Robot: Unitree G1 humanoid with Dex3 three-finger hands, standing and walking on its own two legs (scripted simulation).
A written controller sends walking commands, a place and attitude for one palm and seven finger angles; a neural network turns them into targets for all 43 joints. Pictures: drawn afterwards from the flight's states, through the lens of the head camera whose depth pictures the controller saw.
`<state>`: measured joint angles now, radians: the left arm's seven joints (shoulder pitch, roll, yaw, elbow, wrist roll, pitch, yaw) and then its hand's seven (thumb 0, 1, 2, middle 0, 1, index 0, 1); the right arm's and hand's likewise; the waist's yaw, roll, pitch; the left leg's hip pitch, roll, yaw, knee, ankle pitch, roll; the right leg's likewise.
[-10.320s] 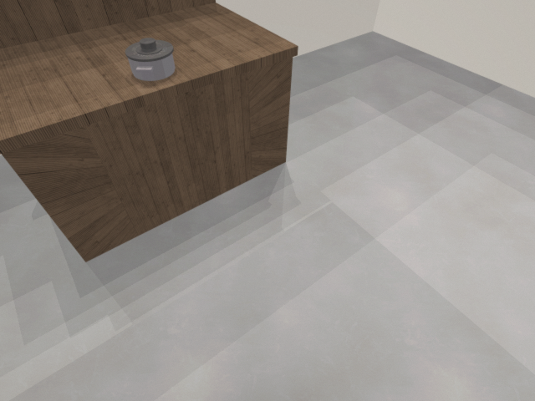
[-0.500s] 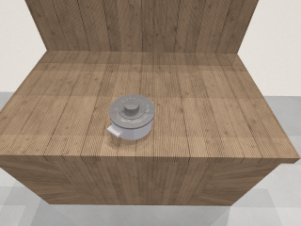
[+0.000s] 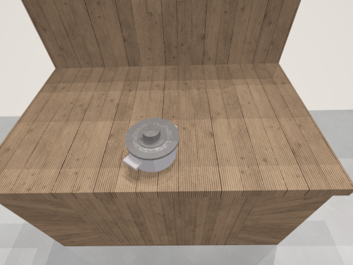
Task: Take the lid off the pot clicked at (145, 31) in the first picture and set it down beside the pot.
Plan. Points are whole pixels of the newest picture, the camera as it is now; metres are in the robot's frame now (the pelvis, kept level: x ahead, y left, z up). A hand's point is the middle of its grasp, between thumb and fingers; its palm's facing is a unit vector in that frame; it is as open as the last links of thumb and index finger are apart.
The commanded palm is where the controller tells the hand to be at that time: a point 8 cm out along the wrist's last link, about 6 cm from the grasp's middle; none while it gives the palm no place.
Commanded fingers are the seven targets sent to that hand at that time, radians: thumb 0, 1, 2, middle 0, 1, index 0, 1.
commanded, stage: come to a stop and stand still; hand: left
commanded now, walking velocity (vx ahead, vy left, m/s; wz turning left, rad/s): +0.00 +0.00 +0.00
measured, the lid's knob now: (151, 132) +0.48 +0.10 +0.01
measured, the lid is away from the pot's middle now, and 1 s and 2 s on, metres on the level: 0.00 0.00 0.00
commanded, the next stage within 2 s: look again from close up in 0.06 s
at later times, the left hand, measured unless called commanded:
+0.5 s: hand out of the picture -0.01 +0.17 -0.17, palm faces +0.01 -0.98 -0.20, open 7.4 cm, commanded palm none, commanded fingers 0.00 0.90 0.90 -0.20 -0.30 -0.20 -0.30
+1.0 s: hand out of the picture -0.03 +0.17 -0.17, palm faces +0.01 -0.98 -0.18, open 7.4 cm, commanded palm none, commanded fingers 0.00 0.90 0.90 -0.20 -0.30 -0.20 -0.30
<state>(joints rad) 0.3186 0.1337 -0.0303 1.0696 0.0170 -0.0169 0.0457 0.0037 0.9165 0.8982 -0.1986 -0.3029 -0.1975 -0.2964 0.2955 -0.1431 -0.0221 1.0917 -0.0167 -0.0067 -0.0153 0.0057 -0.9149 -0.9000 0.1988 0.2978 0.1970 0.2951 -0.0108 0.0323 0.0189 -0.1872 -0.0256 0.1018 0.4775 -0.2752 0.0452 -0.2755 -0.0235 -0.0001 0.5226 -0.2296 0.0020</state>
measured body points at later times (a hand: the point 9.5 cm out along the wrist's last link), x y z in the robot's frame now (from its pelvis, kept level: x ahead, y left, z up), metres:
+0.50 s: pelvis +0.00 +0.00 +0.00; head +0.00 -0.01 +0.45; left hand -0.01 +0.22 -0.15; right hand -0.02 -0.20 -0.17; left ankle -0.01 +0.09 -0.74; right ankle +0.03 -0.12 -0.74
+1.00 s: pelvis +0.00 +0.02 +0.00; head +0.00 +0.01 +0.45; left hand -0.03 +0.22 -0.15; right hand -0.03 -0.18 -0.17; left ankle -0.01 +0.09 -0.74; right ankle +0.03 -0.12 -0.74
